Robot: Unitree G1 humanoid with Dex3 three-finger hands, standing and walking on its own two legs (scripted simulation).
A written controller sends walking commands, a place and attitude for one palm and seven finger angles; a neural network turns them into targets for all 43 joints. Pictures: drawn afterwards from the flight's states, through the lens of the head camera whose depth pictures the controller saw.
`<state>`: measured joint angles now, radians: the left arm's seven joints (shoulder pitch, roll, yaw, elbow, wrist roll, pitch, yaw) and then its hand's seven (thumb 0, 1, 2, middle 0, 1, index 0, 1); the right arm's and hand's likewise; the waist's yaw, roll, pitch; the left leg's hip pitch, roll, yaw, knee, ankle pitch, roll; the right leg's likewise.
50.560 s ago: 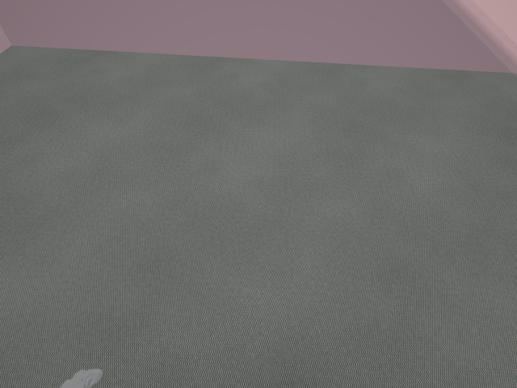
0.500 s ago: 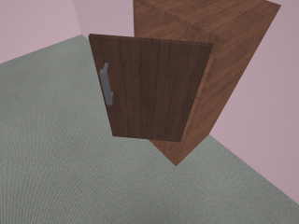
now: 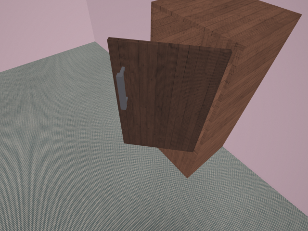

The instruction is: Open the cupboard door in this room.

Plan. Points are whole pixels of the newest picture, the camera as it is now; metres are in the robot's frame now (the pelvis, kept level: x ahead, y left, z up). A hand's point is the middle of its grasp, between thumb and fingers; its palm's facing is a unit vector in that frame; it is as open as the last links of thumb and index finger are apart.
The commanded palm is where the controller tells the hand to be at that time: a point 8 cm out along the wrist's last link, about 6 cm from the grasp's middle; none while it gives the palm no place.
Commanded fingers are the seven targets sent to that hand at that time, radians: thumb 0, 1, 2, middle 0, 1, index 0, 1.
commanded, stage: come to a stop and stand still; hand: left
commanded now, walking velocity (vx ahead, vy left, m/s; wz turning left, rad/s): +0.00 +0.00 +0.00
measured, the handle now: (123, 89) +0.57 +0.16 +0.02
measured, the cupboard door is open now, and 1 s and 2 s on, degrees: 43 43 43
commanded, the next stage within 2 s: look again from close up in 0.34 s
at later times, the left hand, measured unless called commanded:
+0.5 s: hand out of the picture -0.01 +0.20 -0.16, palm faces -0.03 -0.97 -0.22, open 7.4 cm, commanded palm none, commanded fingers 0.00 0.90 0.90 -0.20 -0.30 -0.20 -0.30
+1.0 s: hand out of the picture +0.02 +0.16 -0.16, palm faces -0.04 -0.98 -0.20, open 7.3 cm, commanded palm none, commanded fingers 0.00 0.90 0.90 -0.20 -0.30 -0.20 -0.30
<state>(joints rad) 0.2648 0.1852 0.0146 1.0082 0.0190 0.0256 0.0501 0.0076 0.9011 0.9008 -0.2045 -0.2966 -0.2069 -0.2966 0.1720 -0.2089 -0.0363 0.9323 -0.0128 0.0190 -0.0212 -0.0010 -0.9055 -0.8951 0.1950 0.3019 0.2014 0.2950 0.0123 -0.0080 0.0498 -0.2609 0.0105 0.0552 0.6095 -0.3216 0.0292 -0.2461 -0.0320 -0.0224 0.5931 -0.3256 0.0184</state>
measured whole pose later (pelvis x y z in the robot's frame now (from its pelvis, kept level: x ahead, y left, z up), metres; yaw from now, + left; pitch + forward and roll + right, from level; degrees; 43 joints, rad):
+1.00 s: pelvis +0.00 -0.01 +0.01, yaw -2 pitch -1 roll +0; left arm 0.27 0.17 -0.02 1.09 0.01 -0.01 0.03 0.01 0.91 0.90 -0.20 -0.30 -0.20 -0.30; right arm 0.26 -0.16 0.01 1.12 -0.01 -0.01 -0.02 0.00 -0.91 -0.89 0.20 0.30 0.20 0.30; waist 0.00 -0.01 0.02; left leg -0.18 0.02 0.09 0.44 -0.24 0.01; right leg -0.20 -0.02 0.01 0.46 -0.25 0.01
